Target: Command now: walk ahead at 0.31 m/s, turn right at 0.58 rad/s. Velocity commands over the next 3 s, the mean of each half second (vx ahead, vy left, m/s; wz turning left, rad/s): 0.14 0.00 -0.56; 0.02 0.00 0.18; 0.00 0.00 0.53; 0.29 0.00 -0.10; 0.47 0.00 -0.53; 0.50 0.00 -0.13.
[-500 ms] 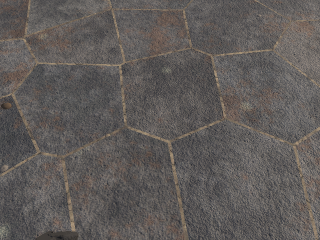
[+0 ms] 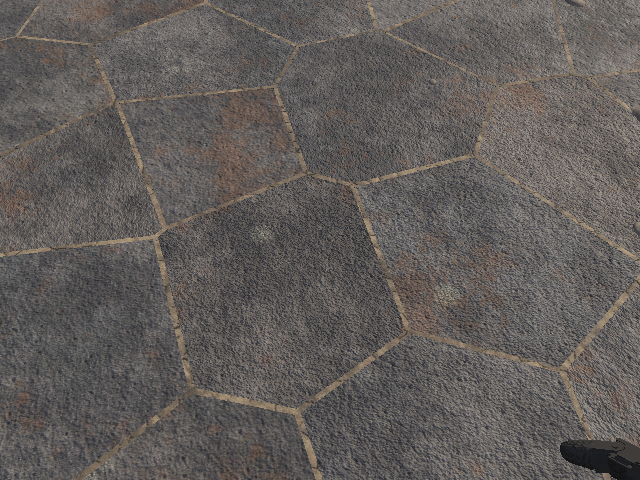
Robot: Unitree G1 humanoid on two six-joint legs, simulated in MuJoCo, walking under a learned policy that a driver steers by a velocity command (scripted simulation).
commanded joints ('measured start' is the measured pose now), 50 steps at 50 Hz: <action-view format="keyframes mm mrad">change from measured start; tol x16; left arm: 1 71 139 20 -87 -11 -6 7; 20 -210 65 28 -212 4 74 -44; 23 -92 256 76 -211 28 63 -4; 50 -307 -10 15 -61 11 16 18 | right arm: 1 215 -160 -60 -37 9 17 -9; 50 93 -191 -79 48 42 137 -55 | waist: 1 -108 192 -245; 20 -77 132 -66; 23 -69 -295 -182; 27 -48 -73 -169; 38 -82 -116 -65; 43 -124 288 4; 50 -95 165 -100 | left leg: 1 670 447 -570 -143 246 251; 6 298 275 -112 -227 458 196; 21 359 304 121 -62 303 117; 22 258 231 182 100 209 47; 23 -53 100 229 407 -390 -51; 24 -138 52 72 594 -579 -83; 38 199 59 92 56 -136 -35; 40 216 131 -32 -49 175 38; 43 235 351 -435 -266 140 283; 50 361 225 -291 -157 290 188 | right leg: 1 -526 -63 -36 515 -52 64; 20 -157 -135 -274 -276 312 -1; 22 125 -160 -181 -445 703 -73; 23 353 -431 158 -385 1182 -221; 39 -19 -324 -109 -411 419 -135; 41 -102 -126 -305 -195 238 6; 44 -313 -50 -178 222 -92 42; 50 -229 -65 -178 -42 94 80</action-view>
